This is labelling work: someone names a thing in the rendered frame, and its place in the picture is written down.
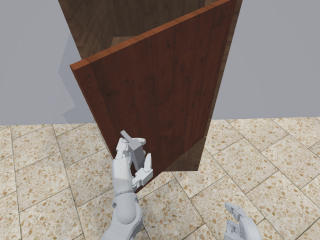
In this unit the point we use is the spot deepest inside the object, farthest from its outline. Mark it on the cupboard door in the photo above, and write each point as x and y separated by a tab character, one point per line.
159	85

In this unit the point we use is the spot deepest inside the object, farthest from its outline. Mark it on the left robot hand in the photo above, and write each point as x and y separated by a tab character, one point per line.
121	171

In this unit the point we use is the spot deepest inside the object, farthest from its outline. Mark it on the right robot hand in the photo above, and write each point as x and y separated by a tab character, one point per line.
245	230

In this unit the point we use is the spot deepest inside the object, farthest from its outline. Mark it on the left robot forearm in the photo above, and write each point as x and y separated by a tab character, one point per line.
127	218

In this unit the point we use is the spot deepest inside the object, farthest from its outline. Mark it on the handle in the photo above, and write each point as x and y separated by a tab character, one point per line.
136	151

